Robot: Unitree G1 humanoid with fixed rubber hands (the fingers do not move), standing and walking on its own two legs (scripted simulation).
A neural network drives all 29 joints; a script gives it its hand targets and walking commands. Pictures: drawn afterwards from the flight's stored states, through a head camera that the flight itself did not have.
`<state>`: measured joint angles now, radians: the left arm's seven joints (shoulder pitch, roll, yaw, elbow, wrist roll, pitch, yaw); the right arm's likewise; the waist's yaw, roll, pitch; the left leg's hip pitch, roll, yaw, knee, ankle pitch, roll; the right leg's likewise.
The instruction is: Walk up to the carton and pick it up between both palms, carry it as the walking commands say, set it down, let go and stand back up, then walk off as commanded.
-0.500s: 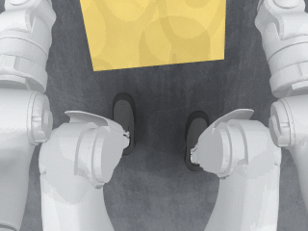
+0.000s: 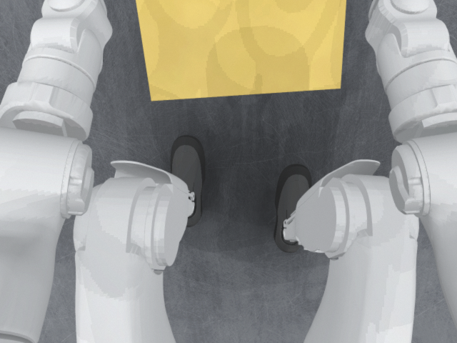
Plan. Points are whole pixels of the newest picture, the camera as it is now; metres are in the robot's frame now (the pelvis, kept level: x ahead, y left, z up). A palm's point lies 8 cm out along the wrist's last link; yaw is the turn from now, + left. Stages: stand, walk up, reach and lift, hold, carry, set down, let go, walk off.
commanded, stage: reach and lift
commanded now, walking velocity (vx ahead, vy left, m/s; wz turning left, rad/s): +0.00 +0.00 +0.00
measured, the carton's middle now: (238, 15) +0.50 +0.02 -0.25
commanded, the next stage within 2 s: none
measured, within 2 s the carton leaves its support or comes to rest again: leaves its support in 0.84 s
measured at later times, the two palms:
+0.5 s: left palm out of the picture +0.55 +0.17 -0.19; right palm out of the picture +0.54 -0.13 -0.20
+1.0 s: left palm out of the picture +0.57 +0.15 -0.15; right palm out of the picture +0.54 -0.15 -0.19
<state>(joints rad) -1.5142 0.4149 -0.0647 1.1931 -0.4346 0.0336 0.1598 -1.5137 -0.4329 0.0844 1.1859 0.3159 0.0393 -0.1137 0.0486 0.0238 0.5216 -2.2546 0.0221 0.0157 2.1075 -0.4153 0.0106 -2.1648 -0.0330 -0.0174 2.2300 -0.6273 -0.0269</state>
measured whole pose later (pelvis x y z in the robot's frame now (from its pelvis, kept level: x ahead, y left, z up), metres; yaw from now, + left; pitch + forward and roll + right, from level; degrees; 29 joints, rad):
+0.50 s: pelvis +0.00 +0.00 +0.01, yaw -2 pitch +33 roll +0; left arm -1.58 0.33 0.01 1.25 -0.38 -0.03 0.18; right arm -1.55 -0.35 0.12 1.19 0.28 0.02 -0.16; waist 0.05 0.02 0.52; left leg -2.25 0.00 0.00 2.10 -0.43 -0.01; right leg -2.17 0.00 -0.01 2.20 -0.61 -0.01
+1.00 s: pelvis +0.00 +0.00 -0.01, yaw -3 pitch +29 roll +1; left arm -1.56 0.28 0.17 1.10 -0.24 0.13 0.17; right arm -1.50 -0.36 0.05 1.09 0.20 0.22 -0.12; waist 0.06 0.02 0.52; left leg -2.20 -0.03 -0.04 2.16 -0.45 -0.05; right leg -2.14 0.04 0.00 2.26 -0.62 0.00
